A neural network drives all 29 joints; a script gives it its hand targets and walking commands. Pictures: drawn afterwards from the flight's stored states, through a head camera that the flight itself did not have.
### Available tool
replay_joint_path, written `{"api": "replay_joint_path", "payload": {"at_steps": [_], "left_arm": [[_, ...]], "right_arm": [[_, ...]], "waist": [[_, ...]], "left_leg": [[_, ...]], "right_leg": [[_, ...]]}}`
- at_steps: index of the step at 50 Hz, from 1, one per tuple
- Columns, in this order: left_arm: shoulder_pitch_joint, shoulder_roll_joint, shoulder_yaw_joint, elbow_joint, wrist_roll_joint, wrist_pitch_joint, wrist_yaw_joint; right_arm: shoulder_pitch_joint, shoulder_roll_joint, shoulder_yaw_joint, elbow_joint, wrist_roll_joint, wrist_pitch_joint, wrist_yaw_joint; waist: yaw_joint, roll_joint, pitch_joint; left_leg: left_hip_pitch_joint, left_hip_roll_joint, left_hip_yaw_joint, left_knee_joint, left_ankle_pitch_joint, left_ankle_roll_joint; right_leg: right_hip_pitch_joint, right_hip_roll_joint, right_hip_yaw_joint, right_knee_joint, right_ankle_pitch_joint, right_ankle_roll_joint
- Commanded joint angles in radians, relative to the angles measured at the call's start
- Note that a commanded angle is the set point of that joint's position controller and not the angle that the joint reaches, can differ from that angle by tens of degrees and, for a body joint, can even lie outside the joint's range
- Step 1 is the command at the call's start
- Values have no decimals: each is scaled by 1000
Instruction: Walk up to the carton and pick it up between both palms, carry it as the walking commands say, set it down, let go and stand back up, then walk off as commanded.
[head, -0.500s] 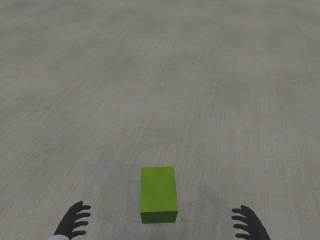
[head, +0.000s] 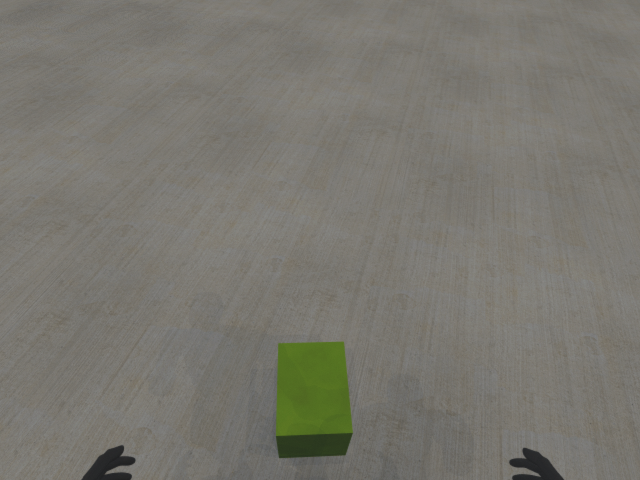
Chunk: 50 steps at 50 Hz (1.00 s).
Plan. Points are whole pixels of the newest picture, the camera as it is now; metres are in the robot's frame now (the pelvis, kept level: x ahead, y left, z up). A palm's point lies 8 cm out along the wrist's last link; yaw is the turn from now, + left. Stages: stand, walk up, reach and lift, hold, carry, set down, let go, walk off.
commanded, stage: stand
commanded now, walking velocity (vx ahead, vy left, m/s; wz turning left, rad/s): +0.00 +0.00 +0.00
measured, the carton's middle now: (311, 399) +0.47 +0.01 -0.67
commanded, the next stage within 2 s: walk off in 1.36 s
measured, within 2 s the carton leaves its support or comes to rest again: neither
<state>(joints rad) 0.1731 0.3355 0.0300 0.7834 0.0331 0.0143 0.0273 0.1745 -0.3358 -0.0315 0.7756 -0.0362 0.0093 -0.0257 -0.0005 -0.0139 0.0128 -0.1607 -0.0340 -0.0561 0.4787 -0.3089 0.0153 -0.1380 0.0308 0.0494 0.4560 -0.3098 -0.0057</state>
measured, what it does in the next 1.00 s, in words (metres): stands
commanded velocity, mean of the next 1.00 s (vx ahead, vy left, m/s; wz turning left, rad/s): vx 0.00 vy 0.00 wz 0.00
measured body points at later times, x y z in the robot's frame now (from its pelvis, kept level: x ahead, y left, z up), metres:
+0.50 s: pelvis -0.01 +0.00 +0.01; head -0.01 +0.01 +0.46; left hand +0.10 +0.30 -0.11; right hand +0.10 -0.30 -0.10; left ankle -0.03 +0.11 -0.74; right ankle -0.04 -0.12 -0.74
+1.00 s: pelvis -0.03 +0.00 +0.01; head -0.03 +0.01 +0.46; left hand +0.07 +0.31 -0.11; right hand +0.08 -0.31 -0.10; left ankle -0.03 +0.11 -0.74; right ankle -0.04 -0.12 -0.74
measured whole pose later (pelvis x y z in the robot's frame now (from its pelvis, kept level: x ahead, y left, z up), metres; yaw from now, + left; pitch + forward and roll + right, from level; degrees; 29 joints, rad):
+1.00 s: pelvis -0.03 +0.00 +0.01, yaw +0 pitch -2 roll +0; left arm 0.14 0.38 0.01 1.00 0.02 -0.01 0.02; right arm 0.14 -0.38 -0.01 1.00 -0.02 -0.01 -0.02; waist 0.00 -0.01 0.03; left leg -0.10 -0.04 -0.05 0.36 -0.21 0.02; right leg -0.09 0.02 0.06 0.34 -0.21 0.00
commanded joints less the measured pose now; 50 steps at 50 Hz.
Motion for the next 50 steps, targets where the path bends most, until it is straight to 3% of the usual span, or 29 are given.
{"api": "replay_joint_path", "payload": {"at_steps": [1, 32, 50], "left_arm": [[-24, 144, 31, -39, -2, -15, 5], [-60, 187, 14, 125, -8, -28, -3], [-68, 205, 8, 180, -13, -31, -8]], "right_arm": [[-19, -155, -34, -40, 2, -14, -7], [-58, -194, -16, 124, 11, -26, -1], [-72, -211, -9, 181, 17, -30, 3]], "waist": [[0, 16, -69], [4, 15, -12], [4, 15, -7]], "left_leg": [[38, 105, -74, -42, 430, -6], [47, 123, -95, -152, 278, 7], [47, 130, -103, -174, 259, 12]], "right_leg": [[30, -97, 68, -36, 382, 5], [34, -119, 98, -140, 249, -10], [37, -126, 103, -160, 231, -13]]}}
